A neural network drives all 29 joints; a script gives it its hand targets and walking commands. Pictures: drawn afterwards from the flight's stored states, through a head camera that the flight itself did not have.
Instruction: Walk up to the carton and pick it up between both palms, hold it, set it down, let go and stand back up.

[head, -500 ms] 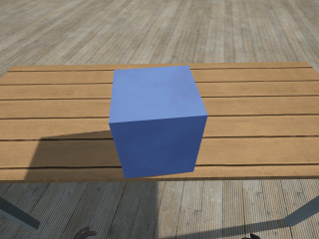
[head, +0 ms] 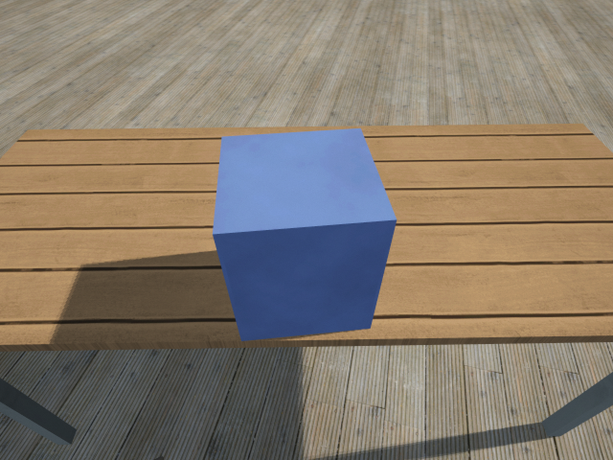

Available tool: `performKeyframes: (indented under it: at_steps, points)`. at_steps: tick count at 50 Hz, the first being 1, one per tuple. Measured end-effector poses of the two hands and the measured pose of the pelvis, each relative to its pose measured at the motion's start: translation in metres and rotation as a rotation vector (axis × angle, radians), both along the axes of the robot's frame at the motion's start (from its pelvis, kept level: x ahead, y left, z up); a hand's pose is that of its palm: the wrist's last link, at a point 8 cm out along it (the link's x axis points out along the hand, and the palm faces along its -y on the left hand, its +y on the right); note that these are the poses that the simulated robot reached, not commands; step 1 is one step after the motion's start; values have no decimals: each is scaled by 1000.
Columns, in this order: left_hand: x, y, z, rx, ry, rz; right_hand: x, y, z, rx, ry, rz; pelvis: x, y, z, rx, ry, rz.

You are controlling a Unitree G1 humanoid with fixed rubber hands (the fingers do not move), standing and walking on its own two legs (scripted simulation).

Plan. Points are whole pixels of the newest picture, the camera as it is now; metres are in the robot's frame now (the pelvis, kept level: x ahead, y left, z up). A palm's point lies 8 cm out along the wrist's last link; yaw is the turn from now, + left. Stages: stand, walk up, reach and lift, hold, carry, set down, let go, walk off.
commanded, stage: stand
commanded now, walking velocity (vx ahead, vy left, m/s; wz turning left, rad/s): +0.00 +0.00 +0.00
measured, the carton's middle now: (299, 237) +0.45 +0.04 +0.05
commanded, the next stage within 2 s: walk up in 0.66 s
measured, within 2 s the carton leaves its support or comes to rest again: neither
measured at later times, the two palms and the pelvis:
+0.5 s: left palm out of the picture +0.09 +0.24 -0.10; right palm out of the picture +0.08 -0.24 -0.10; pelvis +0.00 +0.00 +0.00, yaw -1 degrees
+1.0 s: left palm out of the picture +0.08 +0.25 -0.10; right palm out of the picture +0.07 -0.25 -0.11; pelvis +0.00 +0.01 +0.00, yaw -1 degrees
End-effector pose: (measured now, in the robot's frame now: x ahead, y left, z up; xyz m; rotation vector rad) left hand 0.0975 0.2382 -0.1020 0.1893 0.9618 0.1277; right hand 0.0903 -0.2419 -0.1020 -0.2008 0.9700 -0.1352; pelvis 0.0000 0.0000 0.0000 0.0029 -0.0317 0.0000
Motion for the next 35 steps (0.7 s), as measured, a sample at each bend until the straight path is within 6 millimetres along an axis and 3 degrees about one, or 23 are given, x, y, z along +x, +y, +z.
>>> performKeyframes:
  at_steps: [18, 35]
  points:
    - [-5, 3, 0, 8, 13, -1, 2, -1, 1, -6, -9, -1, -1, 2, 0, -1, -5, -7]
    - [-13, 8, -2, 12, 44, -3, -20, -1, -3, -7, 50, -22, -3, 4, 2, 1, 1, -15]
